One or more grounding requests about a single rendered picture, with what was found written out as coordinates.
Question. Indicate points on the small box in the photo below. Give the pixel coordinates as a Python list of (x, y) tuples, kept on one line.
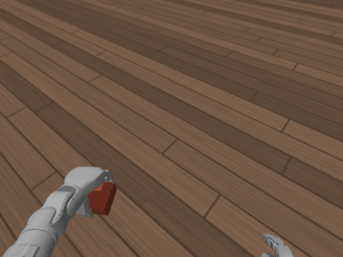
[(101, 199)]

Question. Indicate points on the left robot arm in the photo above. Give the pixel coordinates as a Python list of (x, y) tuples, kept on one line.
[(46, 225)]

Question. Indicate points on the left robot hand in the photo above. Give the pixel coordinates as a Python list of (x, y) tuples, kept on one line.
[(88, 179)]

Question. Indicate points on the right robot hand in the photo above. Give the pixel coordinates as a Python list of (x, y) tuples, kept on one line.
[(277, 245)]

